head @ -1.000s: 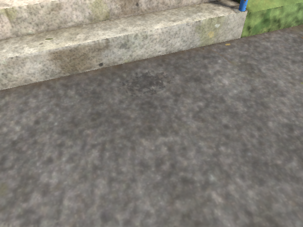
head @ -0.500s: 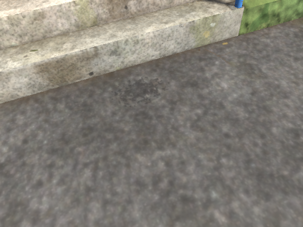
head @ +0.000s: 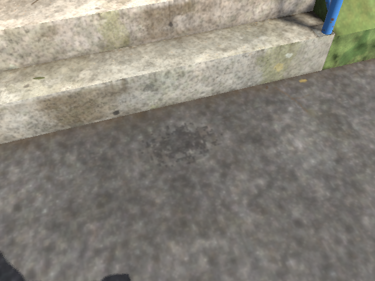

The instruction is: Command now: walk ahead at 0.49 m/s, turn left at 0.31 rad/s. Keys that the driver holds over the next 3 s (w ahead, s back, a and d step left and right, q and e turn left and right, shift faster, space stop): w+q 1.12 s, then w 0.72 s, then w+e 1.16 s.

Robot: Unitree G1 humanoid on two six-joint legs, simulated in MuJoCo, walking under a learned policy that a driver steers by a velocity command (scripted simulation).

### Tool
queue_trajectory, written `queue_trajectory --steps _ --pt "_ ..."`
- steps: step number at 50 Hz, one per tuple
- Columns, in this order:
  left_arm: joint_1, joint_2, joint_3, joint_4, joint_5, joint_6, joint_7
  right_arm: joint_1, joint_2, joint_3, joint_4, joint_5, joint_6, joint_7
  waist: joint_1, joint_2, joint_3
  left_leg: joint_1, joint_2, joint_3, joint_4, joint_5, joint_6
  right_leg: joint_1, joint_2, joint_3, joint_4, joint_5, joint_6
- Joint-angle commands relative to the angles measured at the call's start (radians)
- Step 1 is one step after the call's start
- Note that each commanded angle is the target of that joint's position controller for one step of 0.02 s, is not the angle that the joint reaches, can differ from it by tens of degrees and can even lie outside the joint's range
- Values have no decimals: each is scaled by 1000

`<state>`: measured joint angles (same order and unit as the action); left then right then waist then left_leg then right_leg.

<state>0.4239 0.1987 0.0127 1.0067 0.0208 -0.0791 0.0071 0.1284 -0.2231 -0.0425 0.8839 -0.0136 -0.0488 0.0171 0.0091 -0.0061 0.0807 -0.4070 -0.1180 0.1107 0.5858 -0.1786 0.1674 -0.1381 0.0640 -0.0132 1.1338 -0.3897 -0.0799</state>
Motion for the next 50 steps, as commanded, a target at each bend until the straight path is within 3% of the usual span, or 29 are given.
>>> queue_trajectory --steps 1,3,6,9,13,19,21,23,24,25,26,27,28,29,30,32,35,41,45,46,48,50 --pt "-69 141 31 -123 9 -32 -11 133 -95 -32 19 8 -3 4 -26 -33 -19 325 379 -635 -411 -157 190 -484 -103 75 187 97 -6" --pt "-74 107 26 -139 22 -4 -13 142 -82 -22 36 5 -22 -5 29 -36 -9 187 304 -510 -419 20 145 -383 -138 80 75 98 27" --pt "-114 84 20 -167 25 24 -16 194 -122 -30 50 10 -38 -9 35 0 -15 127 254 -417 -435 119 135 -376 -150 44 -53 137 68" --pt "-286 99 23 -233 21 33 -17 264 -130 -30 58 14 -34 -9 -14 27 20 144 227 -406 -457 132 98 -465 -158 21 -214 286 105" --pt "-423 105 22 -283 16 37 -24 364 -134 -32 64 12 -26 -13 -78 52 -13 292 215 -418 -400 249 40 -536 -134 24 -343 407 121" --pt "-585 106 9 -364 6 23 -32 437 -150 -37 56 -8 -16 -30 -127 90 -15 460 233 -476 -279 434 56 -554 -74 21 -501 323 110" --pt "-539 123 11 -366 -1 11 -30 393 -167 -43 39 -9 -15 -38 -88 108 -27 435 239 -494 -234 486 31 -424 -56 32 -585 289 89" --pt "-338 168 31 -311 -5 -3 -13 322 -190 -49 17 -3 -23 -31 10 92 -114 349 193 -472 -67 621 -16 -106 -14 19 -683 260 50" --pt "-187 216 48 -279 7 -18 2 299 -181 -48 5 9 -33 -19 82 43 -209 241 136 -429 128 531 -40 131 -94 84 -704 266 12" --pt "-11 298 66 -272 34 -19 22 312 -105 -30 -37 22 -43 -18 125 -89 -380 99 82 -335 401 118 -51 370 -374 339 -700 107 -31" --pt "-61 347 81 -274 39 -2 18 436 -71 -25 -56 47 -33 -21 36 -316 -438 -176 -33 -236 607 -408 -74 488 -542 770 -825 46 -151" --pt "-129 238 71 -287 24 8 11 396 -152 -36 -22 9 -13 -31 15 -130 -286 -256 74 -233 685 -306 -68 346 -496 722 -840 -73 -139" --pt "-189 156 51 -296 14 6 6 312 -149 -39 -30 -3 -8 -19 13 -33 -165 -241 103 -222 658 -203 -74 207 -434 544 -863 -13 -112" --pt "-210 129 43 -288 18 3 1 274 -126 -37 -42 -4 -4 -10 0 -14 -109 -218 129 -212 629 -156 -85 117 -388 415 -891 125 -92" --pt "-195 124 40 -274 15 -3 3 253 -118 -38 -48 -16 5 0 -9 -47 -85 -200 151 -203 603 -142 -92 67 -354 323 -909 215 -78" --pt "-160 120 40 -244 4 -22 -2 246 -98 -35 -60 -23 28 17 -26 -90 -80 -181 158 -183 596 -124 -101 26 -321 212 -929 366 -65" --pt "-116 127 45 -218 -8 -40 -8 160 -82 -29 -105 -24 42 34 -29 -87 -71 -266 174 -171 584 -50 -108 45 -325 106 -956 496 -74" --pt "-56 143 48 -179 -3 -34 -7 -60 -58 -4 -192 -20 34 58 4 -76 -17 -277 177 -98 291 170 -115 48 -284 -81 -977 567 -52" --pt "6 185 59 -146 -2 -27 6 -185 -65 7 -243 -25 32 69 36 -71 13 -234 170 -30 111 133 -79 143 -325 -131 -968 595 -42" --pt "20 190 61 -136 -1 -21 9 -198 -69 6 -251 -28 32 68 38 -69 14 -225 160 -16 82 94 -66 179 -334 -145 -943 642 -38" --pt "31 211 64 -124 2 -5 15 -180 -82 0 -251 -33 32 61 21 -84 -12 -139 108 26 36 -9 -31 223 -338 -192 -831 910 -25" --pt "37 237 68 -117 4 15 20 -37 -113 -17 -213 -36 24 51 -41 -98 -114 50 28 43 -12 -93 17 231 -338 -222 -569 1116 -20"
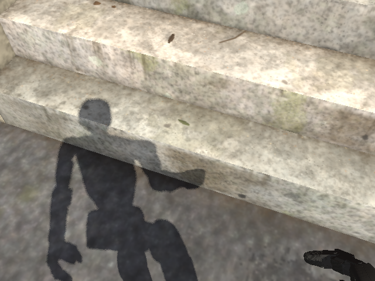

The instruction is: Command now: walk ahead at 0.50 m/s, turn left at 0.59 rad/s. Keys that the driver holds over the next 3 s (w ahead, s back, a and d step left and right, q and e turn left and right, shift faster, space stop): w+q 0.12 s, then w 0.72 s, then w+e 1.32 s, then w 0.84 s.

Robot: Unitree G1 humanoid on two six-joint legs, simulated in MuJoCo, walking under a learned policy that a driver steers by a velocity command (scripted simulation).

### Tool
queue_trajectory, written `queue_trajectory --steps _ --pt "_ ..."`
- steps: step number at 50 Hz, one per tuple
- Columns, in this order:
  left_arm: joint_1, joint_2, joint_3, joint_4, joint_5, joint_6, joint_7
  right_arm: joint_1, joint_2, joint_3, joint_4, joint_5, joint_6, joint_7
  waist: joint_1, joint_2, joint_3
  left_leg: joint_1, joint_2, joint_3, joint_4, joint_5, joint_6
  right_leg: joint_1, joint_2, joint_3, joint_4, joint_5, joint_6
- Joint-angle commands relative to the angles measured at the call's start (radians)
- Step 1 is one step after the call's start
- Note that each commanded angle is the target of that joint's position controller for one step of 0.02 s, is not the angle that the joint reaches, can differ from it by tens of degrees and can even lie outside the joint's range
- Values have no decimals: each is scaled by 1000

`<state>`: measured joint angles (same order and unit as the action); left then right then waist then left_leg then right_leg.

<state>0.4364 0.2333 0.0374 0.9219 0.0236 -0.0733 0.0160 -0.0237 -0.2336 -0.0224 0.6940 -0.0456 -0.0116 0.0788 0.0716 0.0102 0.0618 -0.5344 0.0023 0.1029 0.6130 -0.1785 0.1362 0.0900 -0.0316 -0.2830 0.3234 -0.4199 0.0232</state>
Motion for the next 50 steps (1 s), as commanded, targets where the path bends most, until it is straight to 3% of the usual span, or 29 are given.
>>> queue_trajectory --steps 1,2,3,4,5,6,7,9,12,18,23,25,27,28,29,30,31,32,33,34,35,38,40,42,45,48,49,50 --pt "15 205 42 -43 -3 17 11 280 -135 -56 33 -14 -22 -22 -174 -74 -188 405 -110 21 -107 -68 83 -106 -225 29 468 1038 -102" --pt "35 152 28 -88 -13 14 1 405 -231 -88 55 -24 -21 -41 -206 62 -310 719 113 -290 -142 -247 159 -414 -178 23 795 622 -62" --pt "-7 116 26 -162 -11 3 -16 375 -305 -107 31 11 -10 -51 -158 226 -377 890 352 -825 -281 -213 275 -768 30 129 1111 -119 -12" --pt "-142 177 37 -193 -3 -9 -20 411 -289 -106 36 21 2 -61 -210 77 -307 857 328 -757 -320 -62 260 -882 -7 284 1128 -40 -21" --pt "-169 145 25 -202 -18 -20 -22 365 -249 -97 55 28 -2 -70 -168 33 -184 729 304 -606 -322 74 234 -877 -56 297 1051 60 -29" --pt "-142 137 22 -183 -16 -22 -20 320 -202 -85 57 33 -10 -71 -112 -19 -104 579 251 -512 -338 221 190 -799 -88 296 936 93 -28" --pt "-124 131 22 -176 1 -7 -20 283 -171 -74 57 35 -20 -74 -69 -24 -78 490 203 -441 -349 301 162 -732 -103 302 875 88 -22" --pt "-70 112 18 -155 26 31 -27 263 -137 -58 57 39 -42 -68 -31 -7 -96 410 159 -370 -375 385 150 -638 -99 288 820 92 -9" --pt "-133 93 15 -170 24 48 -41 320 -156 -59 97 42 -61 -65 -39 17 -62 374 127 -321 -438 366 126 -670 -98 267 717 206 0" --pt "-339 92 14 -213 10 37 -48 441 -159 -52 163 46 -73 -68 -115 45 -13 499 116 -288 -454 392 48 -759 -76 256 449 423 -6" --pt "-479 86 2 -249 2 23 -47 496 -161 -44 208 29 -82 -83 -151 46 26 586 146 -282 -416 509 43 -711 -20 231 267 416 -45" --pt "-434 98 5 -238 2 15 -39 465 -178 -45 215 28 -86 -90 -115 57 6 606 162 -275 -357 682 33 -610 13 225 216 344 -81" --pt "-277 123 17 -180 4 0 -18 434 -194 -45 221 26 -88 -93 -49 61 -79 633 141 -262 -169 953 14 -429 75 204 162 276 -116" --pt "-139 138 24 -139 12 -13 -5 416 -195 -42 222 31 -88 -92 20 40 -158 578 111 -235 -4 905 3 -243 52 220 100 341 -143" --pt "19 206 40 -115 33 -20 12 411 -154 -25 199 36 -95 -92 77 -26 -277 408 71 -216 233 606 -8 2 -140 413 102 300 -194" --pt "64 313 75 -95 42 -12 5 541 -77 -11 201 75 -92 -86 22 -283 -347 70 -121 -128 587 -97 -56 218 -385 847 49 358 -364" --pt "-13 220 57 -95 7 -4 -12 480 -158 -23 223 34 -88 -93 -5 -128 -268 -6 -89 -210 652 -264 -42 107 -363 899 -27 323 -343" --pt "-115 170 43 -114 -5 -4 -22 432 -146 -22 213 27 -87 -87 -44 -79 -154 -17 -36 -220 632 -197 -42 -17 -324 752 -49 288 -321" --pt "-157 120 32 -114 -5 -8 -25 387 -133 -14 211 24 -86 -82 -53 -25 -99 -4 -4 -205 592 -153 -48 -104 -282 660 -89 334 -296" --pt "-157 97 23 -99 -8 -14 -23 359 -122 -13 208 18 -79 -78 -66 -34 -50 9 22 -187 550 -133 -59 -169 -243 580 -115 426 -267" --pt "-152 73 13 -77 -5 -20 -20 349 -100 -6 203 3 -68 -73 -84 -45 -47 53 28 -175 534 -109 -74 -220 -209 509 -127 563 -244" --pt "-110 101 17 -33 -10 -40 -25 355 -66 3 211 -2 -56 -60 -107 -69 -89 68 33 -134 478 -77 -98 -229 -176 398 -121 754 -244" --pt "-97 109 16 -15 -17 -44 -26 269 -56 12 184 -5 -57 -56 -97 -83 -70 51 51 -98 355 -41 -117 -247 -155 355 -143 744 -239" --pt "-109 115 15 -15 -11 -42 -25 187 -41 24 155 2 -56 -57 -86 -94 -62 114 45 -69 195 -4 -128 -296 -128 299 -128 816 -216" --pt "-62 130 21 4 -13 -37 -25 122 -43 30 142 12 -58 -71 -57 -117 -78 160 19 -55 54 31 -134 -269 -129 339 -91 783 -204" --pt "-85 130 22 -6 -12 -27 -18 109 -57 26 137 17 -74 -86 -55 -111 -90 201 7 -67 -61 10 -130 -227 -150 413 -30 756 -201" --pt "-127 127 20 -23 -18 -24 -17 148 -46 26 149 21 -81 -93 -88 -92 -117 274 -8 -51 -142 46 -128 -225 -138 425 34 793 -189" --pt "-140 112 16 -29 -28 -23 -14 208 -65 18 168 16 -92 -105 -115 -53 -157 380 1 -61 -225 86 -120 -236 -103 421 134 819 -164"
Over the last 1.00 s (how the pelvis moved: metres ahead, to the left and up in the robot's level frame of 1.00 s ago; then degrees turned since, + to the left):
0.51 0.06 0.01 34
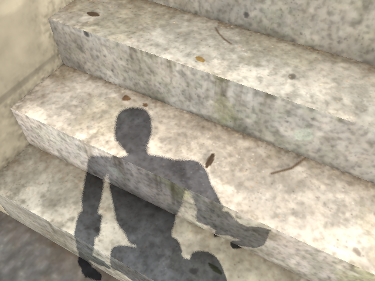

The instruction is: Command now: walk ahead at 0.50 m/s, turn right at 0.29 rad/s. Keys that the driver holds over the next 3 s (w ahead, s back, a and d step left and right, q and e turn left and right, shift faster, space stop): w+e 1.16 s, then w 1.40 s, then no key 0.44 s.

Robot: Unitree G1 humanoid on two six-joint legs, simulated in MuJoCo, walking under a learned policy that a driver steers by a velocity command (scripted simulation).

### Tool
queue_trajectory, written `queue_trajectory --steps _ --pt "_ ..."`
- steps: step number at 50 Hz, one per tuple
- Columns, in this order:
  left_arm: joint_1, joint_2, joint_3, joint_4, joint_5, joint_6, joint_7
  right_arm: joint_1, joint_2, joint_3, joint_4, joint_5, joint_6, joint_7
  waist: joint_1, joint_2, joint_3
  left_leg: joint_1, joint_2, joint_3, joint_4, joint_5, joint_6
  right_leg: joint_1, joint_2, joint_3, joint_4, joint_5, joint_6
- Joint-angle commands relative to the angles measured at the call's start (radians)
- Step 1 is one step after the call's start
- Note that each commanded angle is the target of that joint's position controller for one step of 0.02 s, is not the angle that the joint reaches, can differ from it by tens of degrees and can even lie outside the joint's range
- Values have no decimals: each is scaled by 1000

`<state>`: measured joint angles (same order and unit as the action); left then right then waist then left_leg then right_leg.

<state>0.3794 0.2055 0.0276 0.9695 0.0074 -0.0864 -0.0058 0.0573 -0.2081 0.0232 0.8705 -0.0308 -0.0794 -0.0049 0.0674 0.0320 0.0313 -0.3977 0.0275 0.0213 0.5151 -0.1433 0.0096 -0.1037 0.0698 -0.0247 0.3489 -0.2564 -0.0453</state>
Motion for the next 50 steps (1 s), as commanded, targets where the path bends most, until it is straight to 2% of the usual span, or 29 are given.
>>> queue_trajectory --steps 1,2,3,4,6,10,14,16,17,20,21,22,23,24,25,27,30,33,35,38,39,40,41,42,43,44,46,48,50 --pt "-98 105 13 -93 -25 -14 11 203 -141 -42 4 -16 -37 -30 -148 -27 -190 390 83 -76 -161 129 27 -120 -161 155 245 521 -64" --pt "-71 14 -14 -130 -39 -18 14 237 -243 -64 -3 -30 -36 -34 -130 163 -222 547 309 -302 -181 397 107 -346 -43 65 439 93 -16" --pt "-24 52 -7 -115 -28 7 33 246 -249 -79 12 -10 -14 -24 -127 207 -237 499 380 -375 -228 336 195 -418 -8 11 570 -294 -17" --pt "-16 97 6 -90 -7 27 40 204 -173 -64 -12 -7 -5 -16 -106 98 -164 413 345 -324 -256 218 205 -428 -56 43 690 -284 -10" --pt "-34 97 16 -87 20 45 29 116 -110 -50 -33 6 -3 -15 -59 49 -71 264 269 -207 -337 54 169 -419 -112 57 749 -154 9" --pt "-66 74 26 -100 25 64 19 101 -117 -57 -37 4 -27 -22 -28 28 -92 178 240 -23 -282 377 175 -387 -102 15 882 -37 44" --pt "-113 34 12 -130 31 78 22 79 -117 -61 -44 6 -29 -33 -21 81 -114 111 217 90 -258 322 159 -259 -105 -32 675 3 38" --pt "-138 34 7 -151 19 92 38 94 -129 -64 -43 -5 -24 -34 -28 146 -130 96 243 102 -211 367 170 -170 -77 -85 571 -64 15" --pt "-145 45 7 -164 17 94 47 117 -135 -66 -39 -4 -20 -33 -41 132 -139 123 265 92 -181 400 180 -163 -75 -89 518 -96 3" --pt "-114 35 8 -172 12 80 56 136 -156 -73 -39 17 1 -30 -41 97 -156 203 298 87 -15 496 166 -118 -33 -116 281 -71 -38" --pt "-97 33 9 -167 18 63 46 109 -158 -73 -50 37 12 -28 -17 21 -128 201 267 129 118 506 137 -87 -14 -109 88 14 -54" --pt "-69 60 19 -159 34 46 39 99 -142 -68 -68 48 18 -28 0 -46 -115 85 224 158 310 350 79 14 -45 -2 -21 90 -63" --pt "-80 184 43 -174 46 36 44 98 -55 -41 -133 16 24 -21 -62 -313 -88 -225 100 185 522 -226 -15 164 -313 367 0 696 -107" --pt "-15 217 49 -185 31 36 42 60 -57 -29 -146 -6 36 -28 -13 -251 -98 -287 20 65 645 -389 -56 103 -457 481 -13 873 -291" --pt "-12 243 67 -192 27 40 41 60 -79 -37 -137 -16 41 -24 -12 -136 -68 -301 41 18 772 -357 -78 29 -439 478 -52 645 -358" --pt "-157 192 55 -220 21 57 35 50 -100 -52 -133 -21 37 -8 -82 -73 8 -297 47 5 824 -228 -77 -107 -313 338 -60 466 -293" --pt "-174 144 42 -240 19 49 35 77 -84 -49 -140 -25 49 -5 -99 -79 -58 -226 20 37 765 -139 -61 -87 -223 226 -4 698 -233" --pt "-151 146 47 -247 17 43 41 36 -48 -30 -172 -2 50 -13 -83 -107 -97 -145 -13 49 497 -158 -41 -12 -199 221 31 791 -197" --pt "-185 139 50 -262 20 47 43 113 -14 -19 -166 9 57 -35 -108 -196 -120 54 -61 81 354 -173 -8 -104 -186 197 59 859 -193" --pt "-176 134 53 -264 13 41 34 161 -55 -39 -187 23 48 -69 -107 -178 -144 113 -85 75 59 -113 15 0 -214 299 168 996 -173" --pt "-201 137 55 -275 0 43 34 215 -44 -39 -181 25 38 -72 -143 -150 -156 193 -78 75 -98 -5 24 -3 -192 303 240 942 -150" --pt "-239 114 51 -302 -19 45 30 263 -54 -45 -168 9 23 -73 -158 -81 -154 316 -29 33 -205 86 31 -95 -143 287 363 782 -112" --pt "-231 43 33 -348 -30 45 28 288 -127 -61 -177 -20 13 -71 -134 128 -170 494 207 -213 -242 351 74 -337 -43 213 571 230 -55" --pt "-111 44 37 -353 -2 65 44 246 -206 -89 -202 -33 28 -63 -68 252 -200 475 439 -401 -219 518 232 -486 59 81 845 -329 -14" --pt "-150 112 49 -349 36 83 47 172 -177 -91 -240 -37 34 -60 -60 120 -163 344 476 -460 -257 119 321 -546 -37 96 1020 -333 5" --pt "-211 133 63 -354 55 95 40 97 -119 -79 -260 -21 36 -55 -52 18 -75 210 400 -368 -334 -261 303 -565 -74 124 1125 -230 19" --pt "-240 132 71 -391 65 118 25 75 -103 -74 -257 -13 28 -51 -37 46 19 82 299 -205 -359 -284 241 -614 -72 94 1272 -113 38" --pt "-208 104 70 -398 55 128 24 137 -114 -83 -239 -20 18 -54 -46 8 -11 87 253 -84 -303 -203 208 -622 -55 63 1338 -17 50" --pt "-240 76 65 -433 52 125 24 207 -127 -89 -219 -15 9 -57 -71 -12 -36 168 268 -51 -267 -157 206 -684 -57 66 1307 23 57"
Over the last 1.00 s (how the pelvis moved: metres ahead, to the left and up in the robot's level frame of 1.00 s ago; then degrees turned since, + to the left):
0.49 0.06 0.02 8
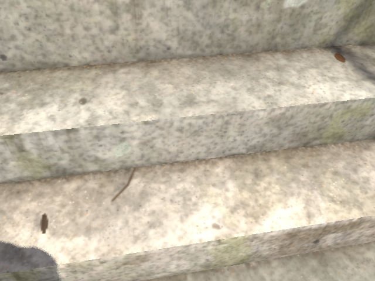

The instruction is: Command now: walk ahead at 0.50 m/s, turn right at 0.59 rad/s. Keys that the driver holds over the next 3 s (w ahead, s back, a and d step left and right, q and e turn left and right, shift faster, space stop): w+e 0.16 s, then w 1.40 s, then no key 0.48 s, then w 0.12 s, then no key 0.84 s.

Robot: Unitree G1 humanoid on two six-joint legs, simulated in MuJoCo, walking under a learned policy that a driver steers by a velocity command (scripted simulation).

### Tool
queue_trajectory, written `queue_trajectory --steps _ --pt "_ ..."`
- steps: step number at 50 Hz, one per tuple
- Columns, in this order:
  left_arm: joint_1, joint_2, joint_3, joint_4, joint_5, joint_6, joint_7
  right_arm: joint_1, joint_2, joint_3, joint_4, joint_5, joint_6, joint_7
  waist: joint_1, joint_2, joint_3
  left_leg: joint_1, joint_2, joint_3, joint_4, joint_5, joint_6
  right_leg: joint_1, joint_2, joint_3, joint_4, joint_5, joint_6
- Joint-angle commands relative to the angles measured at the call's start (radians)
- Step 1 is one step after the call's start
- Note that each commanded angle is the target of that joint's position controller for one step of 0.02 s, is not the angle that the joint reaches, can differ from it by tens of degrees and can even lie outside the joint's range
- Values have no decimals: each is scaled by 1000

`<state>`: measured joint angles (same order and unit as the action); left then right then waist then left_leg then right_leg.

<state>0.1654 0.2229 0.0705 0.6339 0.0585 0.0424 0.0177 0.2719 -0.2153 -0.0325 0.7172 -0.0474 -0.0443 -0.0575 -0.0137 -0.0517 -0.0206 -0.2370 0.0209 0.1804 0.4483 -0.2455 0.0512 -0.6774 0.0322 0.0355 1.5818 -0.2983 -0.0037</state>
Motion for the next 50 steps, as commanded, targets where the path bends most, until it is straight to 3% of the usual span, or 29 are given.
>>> queue_trajectory --steps 1,4,6,8,10,12,13,14,15,16,17,18,19,20,23,25,26,27,29,30,31,32,33,34,35,36,37,40,50 --pt "-46 47 19 -113 2 -2 -3 17 -131 -37 -58 1 -28 -4 -2 87 10 46 283 -199 -196 -56 161 -133 -25 3 24 66 20" --pt "-82 32 13 -139 -2 8 -22 27 -142 -45 -57 -1 -33 3 -15 162 2 95 303 -147 -207 -49 129 -104 -61 -16 -238 30 26" --pt "-84 19 -1 -146 -17 6 -37 -43 -140 -42 -90 -4 -30 13 -9 190 -7 25 291 -55 -202 17 93 84 -77 -57 -535 -37 17" --pt "-79 19 -3 -142 -31 -3 -42 -53 -166 -51 -97 -1 -19 20 -23 249 -25 5 297 -9 -162 133 77 255 -42 -122 -778 -144 -5" --pt "-4 34 5 -117 -15 -20 -39 -11 -164 -53 -71 3 8 24 -16 238 -74 83 311 -19 -40 264 69 345 -21 -146 -977 -92 -35" --pt "134 1 0 -35 -2 -61 -29 -33 -91 -27 -65 26 36 38 68 96 -90 2 208 70 315 349 21 565 31 -153 -1261 134 -27" --pt "148 43 -5 -48 7 -81 -29 -36 12 1 -113 24 37 40 47 -68 -102 -238 145 52 520 -125 -38 700 -154 114 -1246 473 -16" --pt "241 185 23 -23 -11 -73 0 -27 33 18 -161 44 43 44 79 -366 -221 -343 45 -29 686 -289 -93 720 -381 427 -1336 625 -192" --pt "180 142 15 -52 -11 -73 4 -30 -14 2 -126 26 60 39 76 -157 -158 -341 78 -106 910 -249 -112 635 -397 394 -1329 570 -286" --pt "82 125 1 -66 -12 -70 10 -78 -17 -4 -121 27 56 40 54 -92 -87 -382 69 -124 1077 -188 -109 549 -363 325 -1310 549 -309" --pt "23 112 -6 -69 -7 -73 11 -74 -10 -4 -109 31 48 37 17 -45 -60 -389 72 -143 1171 -146 -97 500 -317 243 -1276 615 -282" --pt "6 89 -22 -66 -18 -84 15 -68 -21 -8 -115 24 44 40 -7 18 -46 -390 76 -167 1140 -110 -85 476 -289 187 -1251 708 -248" --pt "18 68 -33 -53 -18 -91 12 -58 -41 -11 -103 25 48 43 -22 46 -47 -404 69 -169 1074 -108 -76 511 -265 151 -1233 739 -203" --pt "49 64 -38 -37 -21 -98 10 -49 -41 -12 -96 25 55 45 -16 27 -63 -407 42 -154 1072 -114 -66 543 -258 138 -1223 778 -191" --pt "103 62 -46 -6 -31 -112 18 -61 -19 -3 -100 22 73 44 -9 -29 -84 -416 16 -155 984 -114 -56 602 -257 122 -1236 763 -211" --pt "41 47 -55 -17 -31 -112 28 -33 16 14 -90 12 74 45 -41 -64 -92 -255 14 -139 789 -86 -44 509 -221 46 -1258 733 -198" --pt "-30 22 -68 -41 -37 -110 28 -40 25 23 -90 19 72 47 -59 -86 -64 -124 8 -122 576 -90 -35 413 -177 -15 -1276 739 -170" --pt "-26 20 -68 -38 -36 -109 30 -74 32 27 -93 26 71 41 -37 -151 -36 -53 -22 -95 435 -98 -31 391 -178 -14 -1284 809 -179" --pt "36 20 -65 -9 -31 -104 38 -77 18 21 -82 32 65 16 -3 -135 -63 -30 -48 -97 171 -91 -19 545 -220 58 -1220 993 -200" --pt "28 26 -59 -2 -46 -102 36 -14 33 22 -55 36 47 8 -26 -123 -116 34 -47 -100 44 47 1 599 -239 88 -1167 1058 -194" --pt "-1 25 -58 -3 -69 -101 31 26 48 26 -33 35 27 6 -52 -81 -130 86 -45 -101 -138 196 11 628 -214 74 -1105 988 -159" --pt "2 14 -59 -12 -81 -104 21 17 47 28 -22 14 6 6 -26 -46 -125 130 -15 -132 -165 239 3 600 -183 83 -1057 835 -125" --pt "22 -16 -66 -44 -81 -110 12 26 -12 13 -33 2 -7 7 11 100 -161 257 117 -264 -84 552 12 476 -136 83 -1018 513 -85" --pt "71 -71 -85 -30 -70 -102 6 -63 -21 17 -55 3 -5 10 67 251 -157 277 204 -361 -105 571 71 389 -95 51 -1069 144 -61" --pt "59 -64 -94 -15 -48 -88 7 -203 16 30 -107 22 -4 16 87 238 -73 118 216 -380 -155 359 82 438 -102 42 -1189 41 -45" --pt "-8 -25 -85 -14 -32 -84 7 -269 37 35 -139 38 -4 20 71 167 -1 55 158 -340 -169 246 56 459 -99 53 -1255 88 -38" --pt "-53 -2 -79 -16 -29 -85 7 -234 39 36 -136 40 -9 20 39 99 14 80 125 -303 -158 280 36 456 -103 67 -1278 158 -37" --pt "-71 -8 -79 -5 -38 -98 6 -121 -13 21 -94 34 -20 12 9 87 -58 194 110 -275 -137 376 9 492 -124 71 -1310 283 -32" --pt "-123 -29 -83 35 -38 -105 -2 -188 -6 26 -83 25 -22 24 10 49 -65 186 118 -286 -172 296 2 515 -140 70 -1357 275 -21"
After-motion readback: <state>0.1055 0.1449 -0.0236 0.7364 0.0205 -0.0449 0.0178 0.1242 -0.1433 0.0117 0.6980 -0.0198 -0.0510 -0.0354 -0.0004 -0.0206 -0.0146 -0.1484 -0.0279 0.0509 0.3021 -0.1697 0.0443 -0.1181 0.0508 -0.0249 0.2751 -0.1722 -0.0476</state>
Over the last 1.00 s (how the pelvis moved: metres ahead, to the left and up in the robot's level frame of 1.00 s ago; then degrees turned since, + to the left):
0.06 -0.01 0.00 -34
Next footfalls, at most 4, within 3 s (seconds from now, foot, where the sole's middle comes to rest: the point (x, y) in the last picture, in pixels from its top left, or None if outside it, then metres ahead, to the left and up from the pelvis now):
0.24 right None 0.06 -0.18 -0.78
0.64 left None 0.11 0.00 -0.78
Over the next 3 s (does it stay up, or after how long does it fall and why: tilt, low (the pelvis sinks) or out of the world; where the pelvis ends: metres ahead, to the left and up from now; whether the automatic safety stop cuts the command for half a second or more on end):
stays up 0.04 -0.05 0.01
